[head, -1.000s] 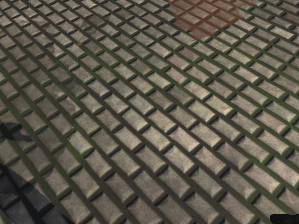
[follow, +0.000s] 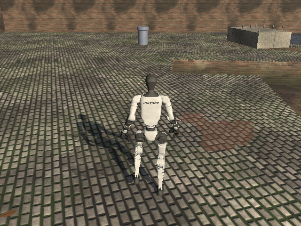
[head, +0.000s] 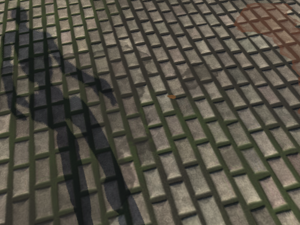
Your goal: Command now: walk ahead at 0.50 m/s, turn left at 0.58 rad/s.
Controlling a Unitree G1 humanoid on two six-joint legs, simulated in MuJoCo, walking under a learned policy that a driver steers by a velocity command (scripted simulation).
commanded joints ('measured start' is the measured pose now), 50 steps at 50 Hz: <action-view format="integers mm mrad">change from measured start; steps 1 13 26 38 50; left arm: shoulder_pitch -80 21 -90 -11 -224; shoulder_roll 151 196 94 181 104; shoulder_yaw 33 25 -5 30 -9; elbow -57 10 -35 -60 -42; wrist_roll -2 -22 -29 6 18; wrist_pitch -17 30 42 12 59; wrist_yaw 4 19 -3 -41 -5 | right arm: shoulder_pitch -20 219 38 86 118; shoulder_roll -16 -165 -70 -114 -19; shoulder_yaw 3 -69 -13 -16 18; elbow -66 -49 24 120 167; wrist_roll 1 -6 -38 -9 -23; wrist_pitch -14 -8 -96 -39 32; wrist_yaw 13 24 8 -28 -49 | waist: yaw -23 -215 -50 38 -78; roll -118 -50 -17 -18 -175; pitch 4 -211 -1 -147 -171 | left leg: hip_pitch -40 793 525 658 426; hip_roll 35 -42 125 63 -4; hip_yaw -15 1 38 182 33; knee -125 -519 -923 -394 -287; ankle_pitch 156 157 332 751 -90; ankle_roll -4 203 232 65 -48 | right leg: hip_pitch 31 -105 -555 -66 -227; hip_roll -267 -238 -163 -23 -229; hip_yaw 118 -97 198 82 251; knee -158 566 630 136 -45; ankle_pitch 278 588 177 506 253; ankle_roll -156 -24 55 -79 -210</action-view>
